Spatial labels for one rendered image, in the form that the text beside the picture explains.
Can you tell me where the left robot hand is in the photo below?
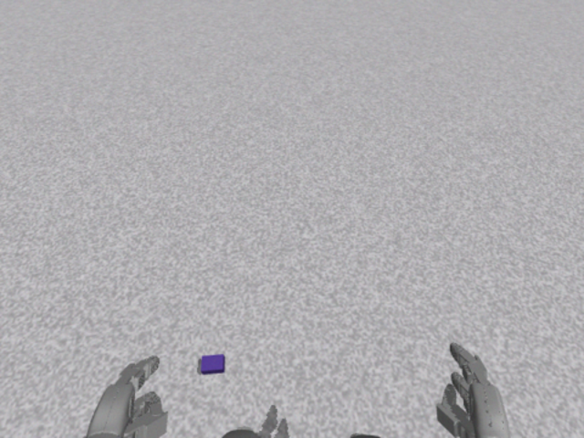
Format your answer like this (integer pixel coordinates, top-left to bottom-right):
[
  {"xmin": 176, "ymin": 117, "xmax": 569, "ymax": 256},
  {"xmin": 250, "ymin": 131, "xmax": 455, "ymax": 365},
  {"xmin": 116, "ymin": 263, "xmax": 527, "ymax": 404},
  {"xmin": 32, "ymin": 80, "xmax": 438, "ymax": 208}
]
[{"xmin": 86, "ymin": 356, "xmax": 168, "ymax": 438}]

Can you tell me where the right robot hand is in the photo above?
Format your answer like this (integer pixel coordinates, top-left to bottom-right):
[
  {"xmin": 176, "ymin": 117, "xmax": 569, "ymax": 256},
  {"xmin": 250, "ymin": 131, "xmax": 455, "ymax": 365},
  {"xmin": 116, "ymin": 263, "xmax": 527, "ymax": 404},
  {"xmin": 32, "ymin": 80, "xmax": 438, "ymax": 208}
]
[{"xmin": 436, "ymin": 343, "xmax": 510, "ymax": 438}]

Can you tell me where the small box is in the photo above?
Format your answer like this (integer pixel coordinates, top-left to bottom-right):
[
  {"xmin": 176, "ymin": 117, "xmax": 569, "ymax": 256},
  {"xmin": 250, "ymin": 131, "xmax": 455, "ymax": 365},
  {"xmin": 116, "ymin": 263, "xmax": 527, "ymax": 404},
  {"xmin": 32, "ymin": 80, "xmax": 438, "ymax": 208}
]
[{"xmin": 201, "ymin": 354, "xmax": 225, "ymax": 375}]

